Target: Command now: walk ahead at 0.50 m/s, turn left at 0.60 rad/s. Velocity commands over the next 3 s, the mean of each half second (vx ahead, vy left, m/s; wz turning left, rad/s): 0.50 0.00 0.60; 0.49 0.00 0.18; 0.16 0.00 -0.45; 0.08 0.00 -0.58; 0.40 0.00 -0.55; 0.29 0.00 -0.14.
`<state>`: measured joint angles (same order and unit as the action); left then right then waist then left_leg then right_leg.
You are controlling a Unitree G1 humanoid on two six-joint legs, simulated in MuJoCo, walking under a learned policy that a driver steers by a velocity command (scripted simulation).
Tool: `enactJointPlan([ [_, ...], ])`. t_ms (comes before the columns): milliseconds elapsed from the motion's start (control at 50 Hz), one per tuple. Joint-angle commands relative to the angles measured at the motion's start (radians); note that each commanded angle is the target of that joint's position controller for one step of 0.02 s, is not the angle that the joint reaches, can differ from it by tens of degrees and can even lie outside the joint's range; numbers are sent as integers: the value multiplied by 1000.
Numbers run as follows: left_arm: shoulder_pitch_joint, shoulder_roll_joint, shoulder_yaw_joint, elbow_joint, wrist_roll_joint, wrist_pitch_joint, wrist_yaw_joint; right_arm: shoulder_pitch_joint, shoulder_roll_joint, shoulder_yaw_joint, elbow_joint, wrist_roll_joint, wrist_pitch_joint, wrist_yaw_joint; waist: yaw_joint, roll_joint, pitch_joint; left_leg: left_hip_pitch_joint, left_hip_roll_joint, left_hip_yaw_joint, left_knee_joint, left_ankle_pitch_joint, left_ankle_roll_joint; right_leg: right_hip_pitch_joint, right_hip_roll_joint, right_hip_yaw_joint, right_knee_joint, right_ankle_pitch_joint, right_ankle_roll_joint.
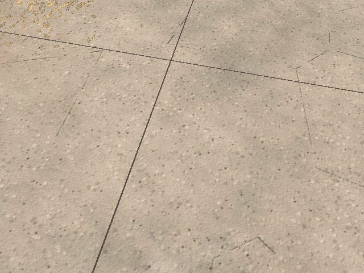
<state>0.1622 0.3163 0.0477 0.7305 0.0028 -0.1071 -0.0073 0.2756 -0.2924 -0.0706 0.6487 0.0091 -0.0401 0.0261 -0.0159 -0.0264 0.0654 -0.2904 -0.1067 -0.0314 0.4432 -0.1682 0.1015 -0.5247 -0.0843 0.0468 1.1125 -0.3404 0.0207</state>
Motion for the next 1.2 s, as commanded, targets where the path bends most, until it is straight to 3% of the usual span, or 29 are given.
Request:
enactJointPlan([
  [20,24,95,27,-57,16,6,4,-38,-151,-40,-71,-1,-26,-20,36,58,-96,83,262,-305,-218,251,208,-88,-23,13,-110,86,36],
  [100,-134,46,5,-95,13,7,-4,14,-170,-45,-37,8,-17,-40,-22,84,-55,11,188,-224,-207,158,144,-26,33,-1,-416,366,55],
  [180,-225,67,11,-126,-7,-5,-18,83,-173,-47,1,19,-8,-43,-57,102,-47,51,210,-296,-153,55,115,40,74,22,-565,427,40],
  [240,-198,101,29,-126,-11,-15,-24,89,-163,-47,12,18,1,-47,-33,140,-56,136,241,-384,-61,51,94,81,80,39,-612,305,5],
  [280,-63,127,50,-95,-6,-23,-15,71,-130,-36,6,15,6,-45,41,152,-110,121,194,-375,61,119,54,275,78,14,-668,277,-42],
  [300,72,171,65,-84,12,-28,-7,67,-72,-15,-10,4,3,-41,102,85,-234,28,139,-311,299,57,16,513,-54,128,-644,252,-104],
  [320,192,259,87,-56,29,-16,-4,193,-10,5,-33,25,-5,-42,75,-198,-389,-313,-6,-159,650,-314,-66,875,-294,550,-707,61,-267],
  [340,206,198,78,-46,-1,-9,-14,210,-90,-3,-27,36,-9,-45,79,-254,-377,-481,54,-158,822,-423,-84,890,-357,779,-793,-198,-295],
  [360,159,123,58,-60,-6,-2,-9,111,-162,-23,-25,35,-4,-45,105,-140,-237,-526,99,-158,878,-333,-93,773,-312,641,-820,-241,-249],
  [380,109,98,48,-66,3,6,-4,39,-170,-27,-38,22,2,-46,97,-71,-154,-505,133,-117,870,-259,-97,650,-268,490,-826,-127,-213],
  [420,56,59,33,-54,14,10,1,-7,-139,-31,-54,12,7,-38,55,-71,-65,-437,186,-109,785,-177,-95,475,-193,298,-871,77,-189],
  [460,50,54,34,-40,7,2,2,6,-92,-23,-53,22,18,-31,37,-93,-52,-393,205,-83,733,-154,-96,417,-169,191,-916,162,-192],
  [560,86,109,51,11,2,-6,-2,-75,-41,-2,-77,9,17,-21,45,-37,-41,-416,212,-73,510,7,-107,434,-177,40,-966,347,-225],
  [640,122,137,53,45,-17,8,-3,-207,-23,14,-97,8,-6,4,85,-28,-6,-329,183,2,262,159,-94,436,-147,-72,-976,378,-200],
  [720,188,173,60,94,-37,31,-3,-290,-45,12,-131,11,-13,20,88,-46,17,-302,160,34,143,77,-56,549,-201,-71,-938,474,-186],
  [760,181,194,63,107,-44,43,2,-220,-84,-8,-118,2,-14,19,23,-71,-43,-150,112,76,87,27,-18,579,-196,-106,-810,761,-159],
  [780,175,186,56,111,-45,48,6,-84,-121,-30,-74,-1,-12,14,-55,-61,-125,56,78,102,40,73,11,537,-162,-150,-649,876,-133],
  [800,179,152,40,102,-29,45,12,75,-179,-57,-29,-1,-6,1,-126,-38,-226,329,127,30,71,99,43,375,-119,-177,-428,753,-94],
  [820,243,38,-1,50,5,30,4,173,-294,-77,-14,-14,-1,-14,-97,201,-369,705,407,-433,54,11,186,-32,20,-186,-23,176,-23],
  [840,244,58,-2,71,-15,7,-2,180,-247,-60,-22,-6,-5,-13,-107,226,-490,727,521,-721,-92,-57,259,-155,89,0,161,-254,-20],
  [860,160,136,23,48,-52,0,-8,128,-186,-40,-14,-8,-14,-9,-110,159,-334,611,481,-557,-107,-57,205,-243,32,40,209,-206,-32],
  [880,107,128,21,33,-58,-2,-8,74,-152,-29,-8,-5,-20,-8,-83,138,-221,468,433,-397,-123,0,166,-245,-11,21,163,-121,-40],
  [900,89,115,23,38,-41,2,-4,17,-117,-19,-1,-6,-26,-5,-48,102,-154,346,389,-301,-156,43,139,-213,-42,15,101,-48,-35],
  [920,109,110,28,47,-32,16,-3,-26,-86,-11,-2,-12,-35,-2,-12,127,-119,252,357,-229,-196,87,121,-153,-66,27,58,12,-29],
  [980,167,59,25,73,-31,58,2,-80,-81,-14,21,-26,-64,-4,45,117,-80,113,346,-85,-264,344,125,-59,-52,34,25,91,6],
  [1040,119,38,22,49,-17,64,7,-103,-93,-18,48,-35,-68,-24,54,103,-46,83,318,68,-260,535,99,-65,-28,28,-135,226,31],
  [1080,49,17,13,24,-11,60,-7,-110,-105,-19,56,-32,-60,-38,28,101,-39,78,285,148,-253,534,75,-17,-9,-18,-308,366,24],
  [1120,-14,6,8,-9,-6,58,-25,-75,-128,-24,76,-25,-48,-51,-3,89,-52,134,308,158,-233,553,73,-1,6,-42,-410,434,14],
  [1200,-31,53,26,-58,-3,67,-56,-76,-158,-39,97,3,-11,-66,6,101,-70,270,372,151,-112,604,51,-23,21,-58,-482,300,-35],
])
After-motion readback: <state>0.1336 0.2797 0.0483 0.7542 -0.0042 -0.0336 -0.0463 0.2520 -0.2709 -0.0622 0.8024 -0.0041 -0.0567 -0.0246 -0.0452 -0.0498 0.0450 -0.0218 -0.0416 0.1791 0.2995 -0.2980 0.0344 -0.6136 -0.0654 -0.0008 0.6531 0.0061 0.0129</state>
